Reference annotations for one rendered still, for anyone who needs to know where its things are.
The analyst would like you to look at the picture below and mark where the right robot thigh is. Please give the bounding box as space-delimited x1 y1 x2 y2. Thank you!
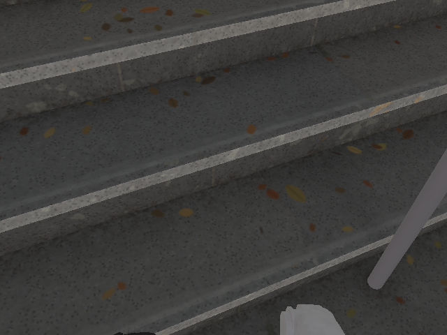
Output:
280 304 345 335

